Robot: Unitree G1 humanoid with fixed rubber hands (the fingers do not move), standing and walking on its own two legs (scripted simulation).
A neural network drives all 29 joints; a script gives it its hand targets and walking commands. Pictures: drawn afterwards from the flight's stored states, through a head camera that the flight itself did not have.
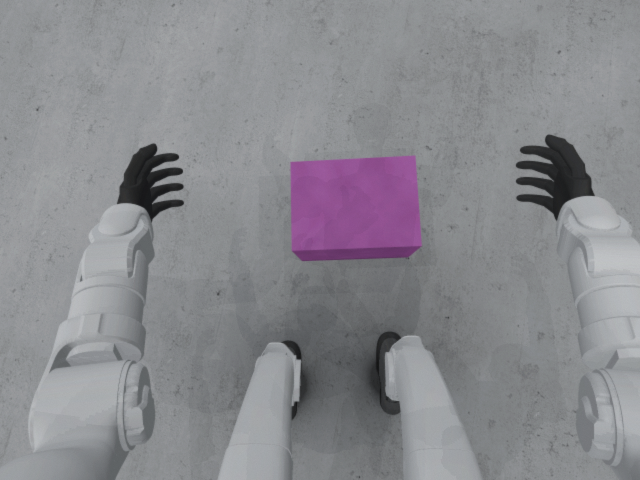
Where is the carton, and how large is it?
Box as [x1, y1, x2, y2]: [290, 156, 421, 260]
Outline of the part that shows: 415,156 290,162 292,251 301,260 405,257 411,254 421,245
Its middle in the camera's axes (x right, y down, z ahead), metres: +0.08 -0.08 +0.99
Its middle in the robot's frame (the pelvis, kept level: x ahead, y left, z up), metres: +0.53 -0.02 -0.59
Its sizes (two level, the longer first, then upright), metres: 0.294 0.214 0.202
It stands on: the floor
